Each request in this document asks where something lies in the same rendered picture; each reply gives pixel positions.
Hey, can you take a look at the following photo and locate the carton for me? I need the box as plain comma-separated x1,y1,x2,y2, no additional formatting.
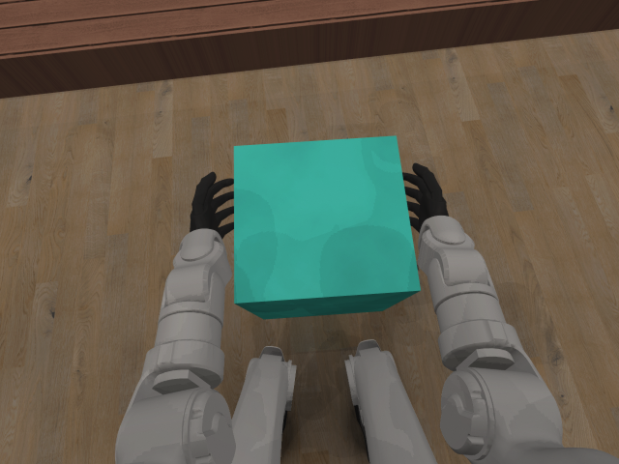
234,135,421,319

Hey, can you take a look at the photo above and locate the robot right upper arm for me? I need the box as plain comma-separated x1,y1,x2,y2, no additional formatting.
440,366,619,464

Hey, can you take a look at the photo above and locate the robot right foot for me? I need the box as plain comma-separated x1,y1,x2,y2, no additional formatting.
354,405,369,462

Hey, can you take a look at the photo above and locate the right robot forearm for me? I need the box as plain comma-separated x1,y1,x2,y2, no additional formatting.
418,216,563,437

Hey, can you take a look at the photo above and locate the robot right thigh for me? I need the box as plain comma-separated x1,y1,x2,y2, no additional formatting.
344,347,437,464

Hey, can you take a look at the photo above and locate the robot left upper arm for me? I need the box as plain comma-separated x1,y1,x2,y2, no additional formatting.
116,387,236,464

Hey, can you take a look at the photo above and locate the left robot hand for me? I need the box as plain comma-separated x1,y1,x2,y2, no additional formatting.
190,172,234,239

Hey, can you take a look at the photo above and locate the left robot forearm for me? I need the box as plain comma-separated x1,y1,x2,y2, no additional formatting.
115,228,232,464

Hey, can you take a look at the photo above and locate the right robot hand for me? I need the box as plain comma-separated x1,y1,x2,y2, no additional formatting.
402,163,449,234

